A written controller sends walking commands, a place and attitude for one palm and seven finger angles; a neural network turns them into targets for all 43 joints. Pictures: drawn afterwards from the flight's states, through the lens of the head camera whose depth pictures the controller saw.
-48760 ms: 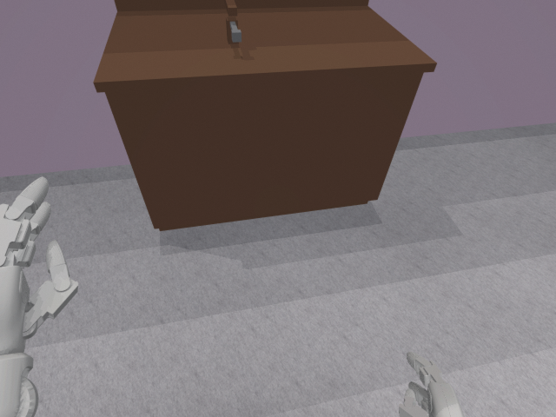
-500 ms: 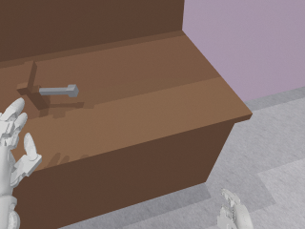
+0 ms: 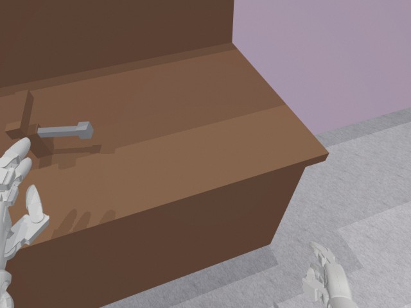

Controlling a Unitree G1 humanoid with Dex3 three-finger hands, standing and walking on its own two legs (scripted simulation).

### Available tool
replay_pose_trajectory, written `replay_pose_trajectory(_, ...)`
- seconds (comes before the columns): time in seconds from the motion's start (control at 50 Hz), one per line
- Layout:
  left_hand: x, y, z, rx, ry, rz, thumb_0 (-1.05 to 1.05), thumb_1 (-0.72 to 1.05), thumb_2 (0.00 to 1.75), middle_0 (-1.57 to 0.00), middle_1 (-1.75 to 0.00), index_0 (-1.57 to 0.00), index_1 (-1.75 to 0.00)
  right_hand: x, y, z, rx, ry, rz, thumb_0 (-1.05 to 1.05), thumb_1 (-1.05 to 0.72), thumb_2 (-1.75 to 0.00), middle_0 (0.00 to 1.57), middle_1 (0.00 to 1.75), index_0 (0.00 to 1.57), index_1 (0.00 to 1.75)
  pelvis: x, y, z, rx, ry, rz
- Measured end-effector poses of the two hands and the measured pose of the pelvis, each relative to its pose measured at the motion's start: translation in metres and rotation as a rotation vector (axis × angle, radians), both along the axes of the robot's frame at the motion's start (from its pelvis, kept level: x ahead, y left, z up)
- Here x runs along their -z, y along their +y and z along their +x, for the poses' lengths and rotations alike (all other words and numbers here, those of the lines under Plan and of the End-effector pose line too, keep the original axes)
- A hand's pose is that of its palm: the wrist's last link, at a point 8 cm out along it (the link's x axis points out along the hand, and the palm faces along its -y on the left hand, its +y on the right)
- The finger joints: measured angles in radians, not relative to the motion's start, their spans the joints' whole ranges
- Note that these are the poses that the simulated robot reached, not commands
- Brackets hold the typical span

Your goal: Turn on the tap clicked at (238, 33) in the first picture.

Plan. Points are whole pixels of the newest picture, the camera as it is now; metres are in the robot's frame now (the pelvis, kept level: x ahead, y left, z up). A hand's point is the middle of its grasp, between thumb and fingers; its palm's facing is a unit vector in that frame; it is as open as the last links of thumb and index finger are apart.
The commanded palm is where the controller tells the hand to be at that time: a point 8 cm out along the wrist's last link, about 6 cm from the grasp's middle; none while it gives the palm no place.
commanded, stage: come to a stop and stand still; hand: left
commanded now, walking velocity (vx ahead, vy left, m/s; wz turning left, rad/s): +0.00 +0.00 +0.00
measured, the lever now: (84, 130) +0.46 +0.32 +0.08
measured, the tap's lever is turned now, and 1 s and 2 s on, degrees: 74 74 74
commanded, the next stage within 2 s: none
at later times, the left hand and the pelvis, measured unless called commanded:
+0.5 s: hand out of the picture +0.11 +0.33 +0.16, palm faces +0.43 -0.83 -0.35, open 7.4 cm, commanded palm +0.04 +0.34 +0.18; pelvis -0.13 +0.07 -0.01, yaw -2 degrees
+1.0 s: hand out of the picture -0.03 +0.41 +0.19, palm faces +0.33 -0.84 -0.43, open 7.4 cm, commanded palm -0.07 +0.45 +0.18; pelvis -0.24 +0.18 -0.02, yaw -3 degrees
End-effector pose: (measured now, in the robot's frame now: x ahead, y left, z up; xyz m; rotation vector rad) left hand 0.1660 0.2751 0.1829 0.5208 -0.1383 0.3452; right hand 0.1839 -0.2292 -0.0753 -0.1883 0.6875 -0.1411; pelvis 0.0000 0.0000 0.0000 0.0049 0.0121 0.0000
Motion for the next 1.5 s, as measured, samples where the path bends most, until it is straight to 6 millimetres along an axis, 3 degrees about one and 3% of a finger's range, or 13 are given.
replay_pose_trajectory(0.16,-0.036,0.062,0.001,-0.106,-0.221,0.093,0.01,0.89,0.90,-0.21,-0.30,-0.21,-0.30,0.001,-0.002,-0.043,-0.049,0.011,-0.003,0.02,-0.91,-0.90,0.20,0.30,0.20,0.30,0.003,0.006,-0.045,0.025,-0.046,0.008)
replay_pose_trajectory(0.32,0.042,0.007,-0.054,0.186,0.028,-0.121,0.01,0.90,0.90,-0.21,-0.30,-0.20,-0.30,-0.008,0.016,-0.116,0.062,-0.029,0.010,0.02,-0.91,-0.90,0.20,0.30,0.20,0.30,0.007,0.035,-0.082,0.049,-0.080,-0.009)
replay_pose_trajectory(0.42,0.038,0.049,-0.084,0.135,-0.078,-0.105,0.01,0.88,0.90,-0.22,-0.30,-0.22,-0.30,-0.010,0.040,-0.158,0.047,0.023,-0.067,0.02,-0.91,-0.90,0.20,0.30,0.20,0.30,0.011,0.052,-0.107,0.050,-0.099,-0.029)
replay_pose_trajectory(0.54,-0.003,0.109,-0.111,-0.011,-0.277,-0.011,0.01,0.89,0.90,-0.22,-0.30,-0.21,-0.30,0.001,0.079,-0.184,-0.032,0.030,-0.010,0.02,-0.91,-0.90,0.20,0.30,0.20,0.30,0.013,0.075,-0.138,0.030,-0.107,-0.051)
replay_pose_trajectory(0.64,-0.007,0.108,-0.140,0.071,-0.308,-0.042,0.01,0.90,0.90,-0.20,-0.30,-0.20,-0.30,0.000,0.109,-0.194,-0.068,-0.016,0.016,0.02,-0.91,-0.90,0.20,0.30,0.20,0.30,0.015,0.098,-0.162,0.035,-0.115,-0.076)
replay_pose_trajectory(0.8,0.036,0.138,-0.149,0.159,-0.197,-0.121,0.01,0.89,0.90,-0.21,-0.30,-0.21,-0.30,-0.010,0.145,-0.228,0.006,-0.067,-0.026,0.02,-0.91,-0.90,0.20,0.30,0.20,0.30,0.021,0.138,-0.204,0.084,-0.123,-0.056)
replay_pose_trajectory(0.94,-0.009,0.166,-0.200,0.147,-0.196,-0.046,0.01,0.89,0.90,-0.21,-0.30,-0.21,-0.30,-0.018,0.173,-0.280,-0.019,0.020,0.012,0.02,-0.90,-0.90,0.20,0.30,0.20,0.30,-0.003,0.164,-0.228,0.050,-0.077,-0.057)
replay_pose_trajectory(1.04,-0.015,0.192,-0.245,0.157,-0.292,0.077,0.01,0.89,0.90,-0.21,-0.30,-0.21,-0.30,0.008,0.180,-0.293,-0.036,0.071,-0.027,0.02,-0.90,-0.90,0.20,0.30,0.20,0.30,0.021,0.185,-0.251,0.052,-0.078,-0.045)
replay_pose_trajectory(1.14,0.014,0.238,-0.244,0.039,-0.328,-0.082,0.00,0.89,0.90,-0.21,-0.30,-0.21,-0.30,0.002,0.202,-0.302,-0.043,0.055,-0.088,0.02,-0.91,-0.90,0.20,0.30,0.20,0.30,0.026,0.207,-0.268,0.040,-0.070,-0.025)
replay_pose_trajectory(1.24,0.034,0.236,-0.244,0.097,-0.240,-0.138,0.01,0.90,0.90,-0.20,-0.30,-0.20,-0.30,0.000,0.234,-0.313,-0.002,-0.052,-0.024,0.02,-0.91,-0.90,0.20,0.30,0.20,0.30,0.029,0.229,-0.287,0.067,-0.114,0.008)
replay_pose_trajectory(1.34,-0.003,0.223,-0.264,0.195,-0.218,-0.016,0.01,0.89,0.90,-0.21,-0.30,-0.20,-0.30,-0.003,0.261,-0.339,-0.040,0.019,0.058,0.02,-0.91,-0.90,0.20,0.30,0.20,0.30,0.008,0.230,-0.292,0.038,-0.080,-0.029)
replay_pose_trajectory(1.42,-0.033,0.238,-0.280,0.118,-0.210,0.146,0.01,0.89,0.90,-0.21,-0.30,-0.21,-0.30,0.011,0.262,-0.346,-0.063,0.095,0.080,0.02,-0.90,-0.90,0.20,0.30,0.20,0.30,0.003,0.227,-0.285,0.010,-0.041,-0.049)
replay_pose_trajectory(1.5,-0.022,0.259,-0.286,-0.020,-0.190,0.140,0.00,0.89,0.90,-0.21,-0.30,-0.21,-0.30,0.035,0.247,-0.340,-0.074,0.153,0.056,0.02,-0.90,-0.90,0.20,0.30,0.21,0.30,0.015,0.228,-0.286,-0.008,-0.035,-0.035)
